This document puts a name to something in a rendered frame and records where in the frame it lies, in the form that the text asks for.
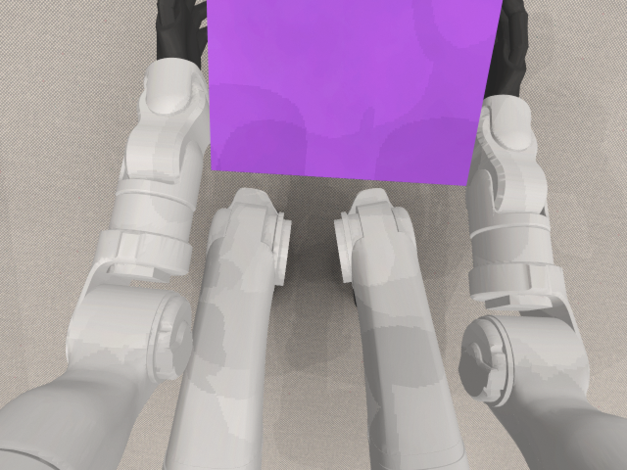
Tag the left robot forearm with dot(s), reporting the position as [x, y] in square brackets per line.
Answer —
[159, 182]

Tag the right robot upper arm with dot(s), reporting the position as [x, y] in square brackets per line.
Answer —
[532, 372]

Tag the right robot forearm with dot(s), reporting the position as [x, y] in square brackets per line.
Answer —
[508, 217]

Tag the robot left hand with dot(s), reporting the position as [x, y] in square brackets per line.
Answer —
[178, 33]

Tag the left robot upper arm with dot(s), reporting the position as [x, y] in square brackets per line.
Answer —
[123, 343]

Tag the robot left shin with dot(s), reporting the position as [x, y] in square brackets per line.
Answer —
[243, 195]

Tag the robot right hand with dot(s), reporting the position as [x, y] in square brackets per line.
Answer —
[508, 66]

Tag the robot right thigh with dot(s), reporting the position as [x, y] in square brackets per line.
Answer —
[411, 419]

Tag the carton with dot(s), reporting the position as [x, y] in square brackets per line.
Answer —
[388, 90]

